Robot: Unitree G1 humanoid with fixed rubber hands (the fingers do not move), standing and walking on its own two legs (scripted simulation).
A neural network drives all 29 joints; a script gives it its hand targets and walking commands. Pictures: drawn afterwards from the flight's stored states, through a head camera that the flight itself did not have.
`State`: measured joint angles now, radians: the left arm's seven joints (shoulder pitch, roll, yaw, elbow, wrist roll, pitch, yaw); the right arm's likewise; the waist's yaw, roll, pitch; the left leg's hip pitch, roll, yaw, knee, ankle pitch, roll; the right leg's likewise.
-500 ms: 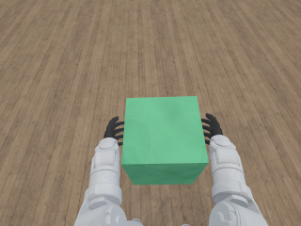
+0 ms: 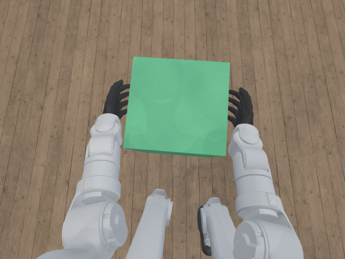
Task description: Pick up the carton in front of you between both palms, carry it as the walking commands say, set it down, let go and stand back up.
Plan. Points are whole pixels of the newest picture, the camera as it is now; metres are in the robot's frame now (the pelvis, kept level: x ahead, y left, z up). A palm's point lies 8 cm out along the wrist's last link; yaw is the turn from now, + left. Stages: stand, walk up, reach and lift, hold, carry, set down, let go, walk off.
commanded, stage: set down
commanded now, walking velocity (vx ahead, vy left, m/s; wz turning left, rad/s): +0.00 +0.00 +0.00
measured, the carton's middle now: (178, 116) +0.45 +0.06 -0.15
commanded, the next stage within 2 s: none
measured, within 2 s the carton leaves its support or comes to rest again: rests again in 1.52 s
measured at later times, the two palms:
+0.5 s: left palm (122, 117) +0.46 +0.24 -0.24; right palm (218, 123) +0.47 -0.06 -0.23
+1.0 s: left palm (131, 120) +0.49 +0.24 -0.38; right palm (209, 125) +0.50 -0.06 -0.38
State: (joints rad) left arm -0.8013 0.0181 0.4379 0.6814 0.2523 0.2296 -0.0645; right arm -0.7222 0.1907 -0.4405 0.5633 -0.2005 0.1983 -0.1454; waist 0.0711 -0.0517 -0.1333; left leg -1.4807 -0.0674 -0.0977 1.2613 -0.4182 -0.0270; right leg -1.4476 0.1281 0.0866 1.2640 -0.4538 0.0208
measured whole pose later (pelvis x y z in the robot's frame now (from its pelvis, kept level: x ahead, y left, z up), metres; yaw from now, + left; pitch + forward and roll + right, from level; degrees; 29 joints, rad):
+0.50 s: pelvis -0.03 +0.02 -0.12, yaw -2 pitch +45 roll -5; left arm -1.13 0.15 0.37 0.78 0.18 0.27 0.00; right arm -1.07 0.06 -0.46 0.69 -0.13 0.22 -0.17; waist 0.07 -0.06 -0.04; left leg -2.00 -0.11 -0.10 1.72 -0.50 -0.02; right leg -1.94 0.16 0.07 1.70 -0.55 0.08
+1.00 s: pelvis -0.05 +0.02 -0.22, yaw -4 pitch +40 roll -4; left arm -1.49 0.32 0.31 0.94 0.13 0.30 0.00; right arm -1.43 -0.06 -0.44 0.81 -0.07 0.27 -0.22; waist 0.10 -0.06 0.31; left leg -2.20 -0.10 -0.08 2.05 -0.54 -0.03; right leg -2.15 0.21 0.05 2.03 -0.59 0.11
